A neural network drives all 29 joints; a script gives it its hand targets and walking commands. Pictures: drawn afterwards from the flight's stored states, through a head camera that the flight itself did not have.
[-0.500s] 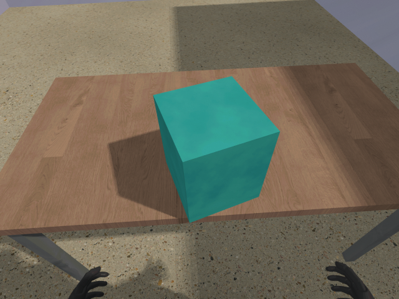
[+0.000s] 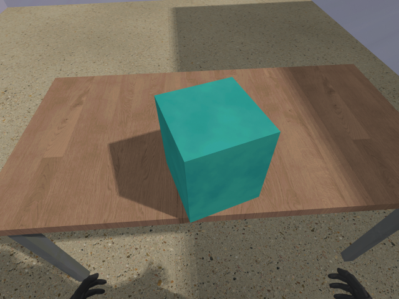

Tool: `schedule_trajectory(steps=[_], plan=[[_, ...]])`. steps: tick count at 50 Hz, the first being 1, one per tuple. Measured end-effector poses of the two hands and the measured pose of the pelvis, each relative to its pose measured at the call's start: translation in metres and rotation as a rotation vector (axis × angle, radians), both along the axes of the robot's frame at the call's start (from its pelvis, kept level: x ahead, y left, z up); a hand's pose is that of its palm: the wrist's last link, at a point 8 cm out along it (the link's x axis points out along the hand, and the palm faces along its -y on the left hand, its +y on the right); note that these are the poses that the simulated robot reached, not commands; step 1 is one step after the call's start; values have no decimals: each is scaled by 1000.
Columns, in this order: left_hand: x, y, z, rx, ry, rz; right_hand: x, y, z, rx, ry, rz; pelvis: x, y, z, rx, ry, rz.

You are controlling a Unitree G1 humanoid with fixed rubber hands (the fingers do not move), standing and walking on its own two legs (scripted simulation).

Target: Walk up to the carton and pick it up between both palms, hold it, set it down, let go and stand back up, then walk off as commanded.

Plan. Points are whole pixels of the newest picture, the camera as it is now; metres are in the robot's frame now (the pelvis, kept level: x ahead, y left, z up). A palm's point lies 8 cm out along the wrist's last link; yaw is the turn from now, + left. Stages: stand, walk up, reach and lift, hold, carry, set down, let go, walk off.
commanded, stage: stand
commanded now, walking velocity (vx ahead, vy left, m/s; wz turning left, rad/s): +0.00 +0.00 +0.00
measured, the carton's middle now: (211, 150) +0.45 +0.01 +0.01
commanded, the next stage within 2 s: none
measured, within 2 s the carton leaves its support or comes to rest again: neither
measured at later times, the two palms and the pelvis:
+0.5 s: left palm out of the picture +0.11 +0.28 -0.09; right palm out of the picture +0.12 -0.29 -0.08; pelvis +0.00 +0.00 +0.01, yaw +0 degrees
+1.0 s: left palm out of the picture +0.10 +0.28 -0.09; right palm out of the picture +0.11 -0.30 -0.08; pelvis +0.01 -0.01 +0.01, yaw +0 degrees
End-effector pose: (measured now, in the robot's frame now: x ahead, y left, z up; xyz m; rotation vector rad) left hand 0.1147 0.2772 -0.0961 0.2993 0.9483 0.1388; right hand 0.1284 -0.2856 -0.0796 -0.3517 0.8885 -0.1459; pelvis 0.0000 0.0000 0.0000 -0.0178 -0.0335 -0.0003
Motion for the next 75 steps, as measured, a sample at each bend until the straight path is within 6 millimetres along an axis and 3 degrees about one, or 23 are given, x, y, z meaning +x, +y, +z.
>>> schedule_trajectory(steps=[42,75], plan=[[-14,2,7,23,92,28,-14,-8,-7,19,86,-28,5,-6,11,6,-4,0],[-18,3,4,6,121,37,-21,-10,-1,0,120,-43,8,-3,17,3,-15,0]])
